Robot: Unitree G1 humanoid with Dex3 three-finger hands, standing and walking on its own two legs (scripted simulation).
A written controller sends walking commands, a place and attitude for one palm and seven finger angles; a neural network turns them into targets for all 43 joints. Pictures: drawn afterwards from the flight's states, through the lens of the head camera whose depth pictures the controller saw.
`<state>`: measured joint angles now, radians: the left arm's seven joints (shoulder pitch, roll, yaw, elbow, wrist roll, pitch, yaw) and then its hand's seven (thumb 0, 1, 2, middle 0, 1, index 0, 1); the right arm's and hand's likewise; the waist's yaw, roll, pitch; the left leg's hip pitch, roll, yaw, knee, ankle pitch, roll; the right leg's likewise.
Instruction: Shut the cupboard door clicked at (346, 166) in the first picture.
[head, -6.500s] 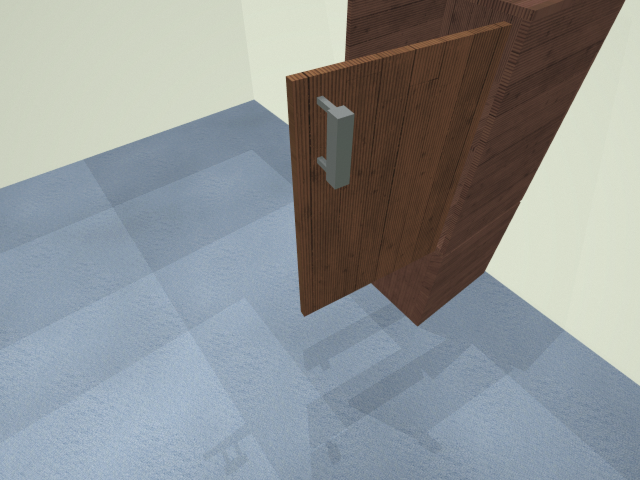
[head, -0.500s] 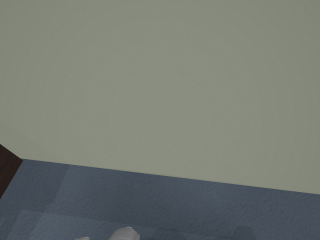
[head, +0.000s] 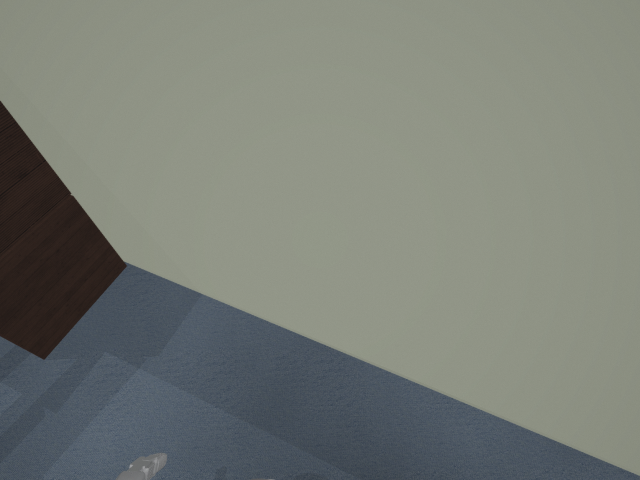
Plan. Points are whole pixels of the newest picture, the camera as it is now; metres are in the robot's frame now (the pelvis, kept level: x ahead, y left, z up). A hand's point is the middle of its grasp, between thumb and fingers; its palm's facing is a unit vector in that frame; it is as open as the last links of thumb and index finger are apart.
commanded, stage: turn to face it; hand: left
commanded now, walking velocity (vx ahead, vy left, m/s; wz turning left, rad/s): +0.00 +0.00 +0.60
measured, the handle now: out of the picture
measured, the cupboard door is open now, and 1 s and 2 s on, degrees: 82 82 82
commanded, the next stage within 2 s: take the last steps up to it in 1.62 s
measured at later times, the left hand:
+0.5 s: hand out of the picture -0.01 +0.23 -0.17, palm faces +0.36 -0.90 -0.25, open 7.4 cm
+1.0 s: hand out of the picture -0.01 +0.16 -0.14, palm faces +0.60 -0.76 -0.24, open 7.3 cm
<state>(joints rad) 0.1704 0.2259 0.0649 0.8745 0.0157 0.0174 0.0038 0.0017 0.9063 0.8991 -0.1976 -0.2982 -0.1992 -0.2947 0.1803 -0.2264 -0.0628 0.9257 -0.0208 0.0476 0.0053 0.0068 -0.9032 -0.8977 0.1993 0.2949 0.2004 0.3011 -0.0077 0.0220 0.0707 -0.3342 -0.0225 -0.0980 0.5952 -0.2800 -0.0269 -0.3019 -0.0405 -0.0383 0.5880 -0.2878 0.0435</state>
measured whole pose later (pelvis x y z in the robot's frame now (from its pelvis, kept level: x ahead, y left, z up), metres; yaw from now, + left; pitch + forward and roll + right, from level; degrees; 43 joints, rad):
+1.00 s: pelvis +0.05 -0.03 +0.01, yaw +38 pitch +0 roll +3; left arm 0.23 0.17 0.04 0.90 0.02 0.00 0.02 0.00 0.91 0.90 -0.20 -0.30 -0.20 -0.30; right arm 0.15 -0.24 -0.08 0.96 -0.01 0.08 0.03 0.01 -0.91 -0.90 0.19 0.29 0.19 0.30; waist -0.02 -0.02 0.10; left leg -0.44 0.02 0.04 0.96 -0.44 -0.07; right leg -0.18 -0.13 -0.21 0.51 -0.32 0.00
